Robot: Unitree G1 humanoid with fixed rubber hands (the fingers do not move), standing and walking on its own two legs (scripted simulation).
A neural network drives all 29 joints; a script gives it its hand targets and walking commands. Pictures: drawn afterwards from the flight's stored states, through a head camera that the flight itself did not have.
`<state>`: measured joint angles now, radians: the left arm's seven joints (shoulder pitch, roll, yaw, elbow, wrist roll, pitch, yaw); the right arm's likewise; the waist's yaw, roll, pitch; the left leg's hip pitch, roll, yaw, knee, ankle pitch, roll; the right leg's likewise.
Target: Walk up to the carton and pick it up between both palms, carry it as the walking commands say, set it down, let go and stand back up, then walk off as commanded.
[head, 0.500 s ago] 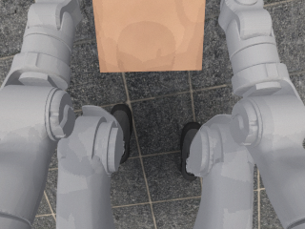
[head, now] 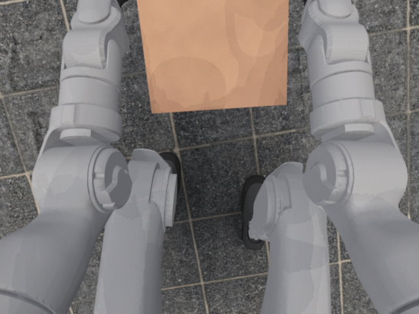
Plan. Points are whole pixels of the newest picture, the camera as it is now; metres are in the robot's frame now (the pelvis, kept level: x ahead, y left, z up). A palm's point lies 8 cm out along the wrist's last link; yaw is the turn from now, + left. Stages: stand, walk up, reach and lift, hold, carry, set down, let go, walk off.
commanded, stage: reach and lift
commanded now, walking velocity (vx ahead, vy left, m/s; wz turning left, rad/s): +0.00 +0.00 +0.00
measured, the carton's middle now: (213, 32) +0.52 +0.05 -0.21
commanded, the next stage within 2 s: none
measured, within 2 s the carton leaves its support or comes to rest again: neither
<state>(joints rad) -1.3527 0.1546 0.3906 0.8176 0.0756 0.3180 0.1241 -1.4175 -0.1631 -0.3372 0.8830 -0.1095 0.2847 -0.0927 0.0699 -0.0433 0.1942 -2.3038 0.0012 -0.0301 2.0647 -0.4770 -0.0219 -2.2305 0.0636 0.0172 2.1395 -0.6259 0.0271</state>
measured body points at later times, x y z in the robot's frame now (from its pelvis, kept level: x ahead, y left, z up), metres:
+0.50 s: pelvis +0.00 +0.00 +0.04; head +0.33 +0.02 +0.34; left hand +0.53 +0.19 -0.07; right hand +0.57 -0.09 -0.07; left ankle +0.13 +0.13 -0.36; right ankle +0.09 -0.12 -0.36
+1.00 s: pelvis +0.00 +0.00 +0.09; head +0.30 +0.02 +0.43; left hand +0.51 +0.19 +0.01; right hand +0.55 -0.09 +0.01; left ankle +0.13 +0.13 -0.36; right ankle +0.09 -0.12 -0.36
